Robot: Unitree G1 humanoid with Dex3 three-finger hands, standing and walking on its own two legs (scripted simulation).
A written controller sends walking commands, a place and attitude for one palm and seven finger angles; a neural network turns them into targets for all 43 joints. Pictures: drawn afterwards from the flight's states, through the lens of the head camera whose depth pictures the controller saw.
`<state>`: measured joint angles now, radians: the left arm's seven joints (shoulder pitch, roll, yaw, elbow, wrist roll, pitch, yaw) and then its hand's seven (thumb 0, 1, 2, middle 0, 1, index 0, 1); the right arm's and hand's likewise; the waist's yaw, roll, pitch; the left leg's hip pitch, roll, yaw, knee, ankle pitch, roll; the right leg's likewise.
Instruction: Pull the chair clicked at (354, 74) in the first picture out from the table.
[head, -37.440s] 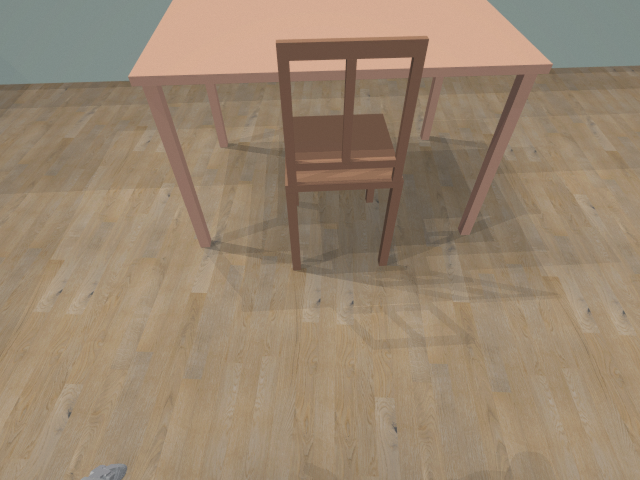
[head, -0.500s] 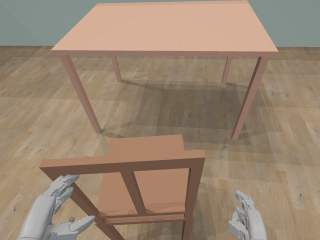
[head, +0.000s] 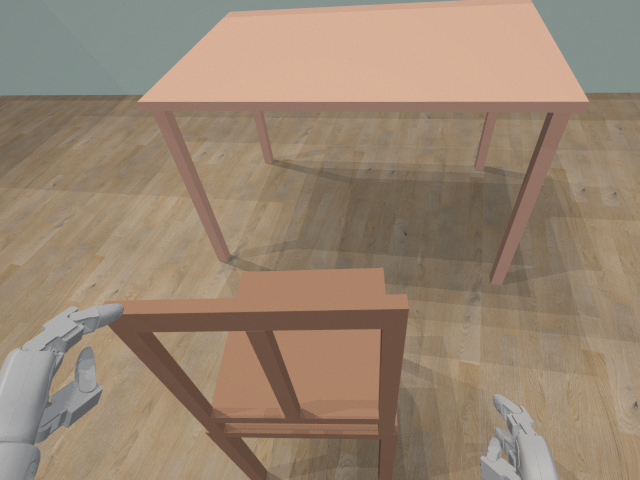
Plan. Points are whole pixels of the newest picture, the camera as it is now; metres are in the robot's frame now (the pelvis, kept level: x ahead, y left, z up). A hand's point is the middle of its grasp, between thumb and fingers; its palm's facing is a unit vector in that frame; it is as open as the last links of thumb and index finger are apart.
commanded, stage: draw the hand back to the body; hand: left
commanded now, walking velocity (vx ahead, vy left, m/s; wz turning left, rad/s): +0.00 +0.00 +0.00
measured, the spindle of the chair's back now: (278, 377) +0.28 +0.13 -0.09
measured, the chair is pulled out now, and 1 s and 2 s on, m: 0.61 0.61 0.61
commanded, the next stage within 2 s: step back with the hand held close in 0.08 s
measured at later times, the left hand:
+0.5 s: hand (39, 349) +0.18 +0.29 +0.16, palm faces +0.38 -0.77 -0.52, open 7.4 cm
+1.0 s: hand out of the picture +0.13 +0.31 +0.17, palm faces +0.46 -0.77 -0.44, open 7.4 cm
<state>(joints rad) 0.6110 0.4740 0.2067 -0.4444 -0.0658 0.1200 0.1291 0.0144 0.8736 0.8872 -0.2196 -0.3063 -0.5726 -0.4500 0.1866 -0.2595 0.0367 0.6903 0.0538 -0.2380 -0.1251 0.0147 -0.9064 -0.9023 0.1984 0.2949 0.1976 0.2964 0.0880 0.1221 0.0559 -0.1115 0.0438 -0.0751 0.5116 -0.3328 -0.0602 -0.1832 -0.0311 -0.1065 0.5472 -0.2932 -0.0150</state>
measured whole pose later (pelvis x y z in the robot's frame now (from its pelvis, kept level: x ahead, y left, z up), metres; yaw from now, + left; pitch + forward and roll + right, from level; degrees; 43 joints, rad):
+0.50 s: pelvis -0.03 +0.04 +0.01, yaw -1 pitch +0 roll +0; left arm 0.58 0.41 0.43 -0.49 -0.06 -0.14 0.15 0.01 0.89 0.90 -0.21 -0.31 -0.21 -0.30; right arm 0.20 -0.25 -0.03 0.63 0.04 -0.08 -0.11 0.01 -0.91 -0.90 0.20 0.29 0.20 0.30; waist -0.01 0.03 0.06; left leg -0.22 0.00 -0.04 0.48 -0.26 -0.01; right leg -0.28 -0.07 -0.06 0.47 -0.17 0.03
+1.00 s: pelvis -0.08 +0.04 +0.00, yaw -1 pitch +0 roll -1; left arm 0.54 0.39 0.42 -0.51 -0.05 -0.13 0.19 0.01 0.89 0.90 -0.21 -0.31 -0.21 -0.30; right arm 0.19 -0.21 0.01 0.60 0.03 -0.09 -0.12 0.01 -0.90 -0.90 0.20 0.30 0.20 0.30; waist 0.02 0.01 0.01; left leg -0.36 0.01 -0.06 0.59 -0.24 -0.01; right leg -0.37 -0.05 -0.08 0.49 -0.14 0.02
